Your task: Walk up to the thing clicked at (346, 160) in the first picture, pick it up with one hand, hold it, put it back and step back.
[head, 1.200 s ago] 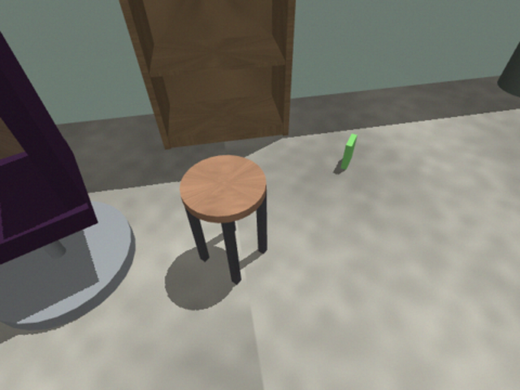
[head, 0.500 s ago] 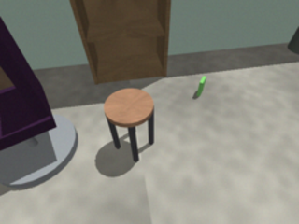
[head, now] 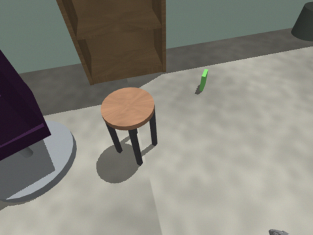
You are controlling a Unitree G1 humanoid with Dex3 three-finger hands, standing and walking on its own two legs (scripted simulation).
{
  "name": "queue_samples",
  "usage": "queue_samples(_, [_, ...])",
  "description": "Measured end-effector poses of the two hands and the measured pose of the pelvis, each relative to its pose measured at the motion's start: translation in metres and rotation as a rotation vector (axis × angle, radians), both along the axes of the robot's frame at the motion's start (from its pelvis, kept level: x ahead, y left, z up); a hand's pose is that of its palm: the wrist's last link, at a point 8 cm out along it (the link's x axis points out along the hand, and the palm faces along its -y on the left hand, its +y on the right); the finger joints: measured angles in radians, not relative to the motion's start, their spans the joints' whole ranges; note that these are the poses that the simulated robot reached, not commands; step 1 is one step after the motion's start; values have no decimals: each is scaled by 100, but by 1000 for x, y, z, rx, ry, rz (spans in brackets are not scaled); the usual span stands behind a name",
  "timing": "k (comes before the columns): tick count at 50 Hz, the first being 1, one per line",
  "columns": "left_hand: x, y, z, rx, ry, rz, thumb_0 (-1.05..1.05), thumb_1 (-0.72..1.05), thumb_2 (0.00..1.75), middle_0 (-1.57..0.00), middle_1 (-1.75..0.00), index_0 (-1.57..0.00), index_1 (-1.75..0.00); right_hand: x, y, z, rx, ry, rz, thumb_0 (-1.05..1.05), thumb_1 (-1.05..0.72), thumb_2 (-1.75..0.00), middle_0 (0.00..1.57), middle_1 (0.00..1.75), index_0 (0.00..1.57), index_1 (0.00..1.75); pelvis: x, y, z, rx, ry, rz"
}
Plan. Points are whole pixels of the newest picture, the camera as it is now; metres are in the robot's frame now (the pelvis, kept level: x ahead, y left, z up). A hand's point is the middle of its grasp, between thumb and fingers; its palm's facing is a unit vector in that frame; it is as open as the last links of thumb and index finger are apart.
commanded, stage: walk up
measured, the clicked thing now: (203, 80) +1.50 -0.33 -0.69
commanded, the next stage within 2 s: none
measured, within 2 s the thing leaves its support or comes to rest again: neither
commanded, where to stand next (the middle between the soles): +0.03 -0.01 m, yaw -85 degrees
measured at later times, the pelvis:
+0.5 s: pelvis +0.00 +0.09 +0.00, yaw -30 degrees
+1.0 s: pelvis +0.04 +0.05 -0.02, yaw -53 degrees
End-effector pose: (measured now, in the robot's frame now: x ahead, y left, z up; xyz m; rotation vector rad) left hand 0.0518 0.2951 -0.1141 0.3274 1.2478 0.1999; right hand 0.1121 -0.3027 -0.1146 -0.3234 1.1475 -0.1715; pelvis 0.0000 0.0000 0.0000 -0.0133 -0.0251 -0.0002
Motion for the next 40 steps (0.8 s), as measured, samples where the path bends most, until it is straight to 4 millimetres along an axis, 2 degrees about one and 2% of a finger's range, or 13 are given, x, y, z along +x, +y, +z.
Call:
queue_samples(4, [4,16,0,19,60,-103,0,90,90,-20,-30,-21,-30,-1,-2,11,-21,-93,-83,0,-91,-90,20,29,20,30,-9,19,-1,8,19,-111])
queue_samples(8, [26,40,-7,27,54,-196,0,90,90,-21,-30,-21,-31,-25,6,21,-63,-118,-154,0,-91,-90,20,29,20,30,-15,43,-6,6,36,-197])
queue_samples(12, [68,55,-14,26,-3,-284,0,90,90,-20,-30,-21,-30,-72,24,27,-106,-93,-235,0,-91,-90,20,29,20,30,-17,64,-9,8,11,-265])
queue_samples(17, [122,54,4,-6,-69,-417,0,91,90,-20,-30,-20,-30,-133,49,39,-104,-56,-389,0,-90,-90,20,29,20,30,-11,79,3,-31,7,-359])
queue_samples(21, [158,48,12,-8,-83,-529,0,91,90,-20,-30,-20,-30,-172,63,38,-104,-54,-488,1,-90,-90,20,30,20,30,-7,85,2,-15,6,-442])
queue_samples(26, [198,15,17,5,-74,-681,0,91,90,-20,-30,-20,-30,-219,78,25,-84,-39,-596,1,-90,-90,20,30,20,30,-1,87,-2,5,10,-551])
queue_samples(31, [236,-44,21,6,-124,-830,0,91,90,-20,-30,-20,-30,-269,91,5,-44,14,-713,1,-90,-90,20,30,20,30,2,75,-11,26,19,-638])
queue_samples(34, [252,-82,23,-4,-186,-897,0,91,90,-20,-30,-20,-30,-292,95,-10,-16,52,-782,1,-90,-90,20,30,20,30,3,66,-18,-10,16,-668])
queue_samples(36, [256,-101,27,-24,-230,-926,0,91,90,-20,-30,-20,-30,-297,98,-12,7,70,-811,1,-90,-90,20,29,20,30,3,59,-17,4,-1,-712])
queue_samples(40, [258,-126,31,-54,-226,-955,0,91,90,-20,-30,-20,-30,-287,96,-3,9,4,-850,1,-91,-90,20,29,20,30,10,51,-9,23,-22,-799])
